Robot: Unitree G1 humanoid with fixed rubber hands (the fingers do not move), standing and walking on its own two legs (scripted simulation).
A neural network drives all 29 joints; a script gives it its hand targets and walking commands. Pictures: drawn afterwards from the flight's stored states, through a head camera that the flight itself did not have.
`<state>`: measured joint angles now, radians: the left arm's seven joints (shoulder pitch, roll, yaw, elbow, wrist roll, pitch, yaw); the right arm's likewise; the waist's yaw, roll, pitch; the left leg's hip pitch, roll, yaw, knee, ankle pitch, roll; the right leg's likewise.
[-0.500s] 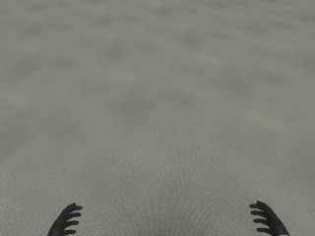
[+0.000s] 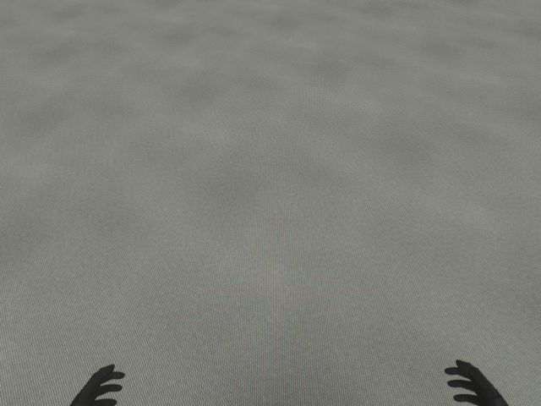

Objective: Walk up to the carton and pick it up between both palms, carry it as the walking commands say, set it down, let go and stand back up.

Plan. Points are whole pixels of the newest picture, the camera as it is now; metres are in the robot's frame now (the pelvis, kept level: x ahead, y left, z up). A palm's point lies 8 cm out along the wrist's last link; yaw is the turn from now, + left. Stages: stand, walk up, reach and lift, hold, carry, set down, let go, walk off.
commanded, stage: stand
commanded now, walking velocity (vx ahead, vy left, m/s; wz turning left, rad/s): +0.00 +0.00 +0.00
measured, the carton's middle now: out of the picture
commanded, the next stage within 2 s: walk up in 0.66 s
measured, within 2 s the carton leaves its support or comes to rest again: neither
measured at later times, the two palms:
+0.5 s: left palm out of the picture +0.12 +0.31 -0.07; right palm out of the picture +0.12 -0.31 -0.07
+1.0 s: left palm out of the picture +0.10 +0.28 -0.10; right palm out of the picture +0.08 -0.32 -0.09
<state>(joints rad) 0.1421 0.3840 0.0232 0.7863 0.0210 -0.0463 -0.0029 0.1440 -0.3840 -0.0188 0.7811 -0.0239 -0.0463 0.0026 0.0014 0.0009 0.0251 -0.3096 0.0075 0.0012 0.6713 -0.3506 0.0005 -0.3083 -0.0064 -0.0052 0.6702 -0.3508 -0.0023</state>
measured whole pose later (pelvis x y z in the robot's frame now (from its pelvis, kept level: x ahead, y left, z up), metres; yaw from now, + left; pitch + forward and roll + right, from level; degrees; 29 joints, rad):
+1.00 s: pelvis -0.02 -0.02 +0.01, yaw -6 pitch -2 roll +0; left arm 0.11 0.37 0.05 0.96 -0.02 0.06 -0.03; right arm 0.09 -0.35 -0.04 0.93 -0.02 0.04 -0.04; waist 0.04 0.01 0.11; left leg -0.21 0.09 0.08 0.53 -0.27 -0.03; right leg -0.33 -0.01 -0.05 0.78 -0.46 0.03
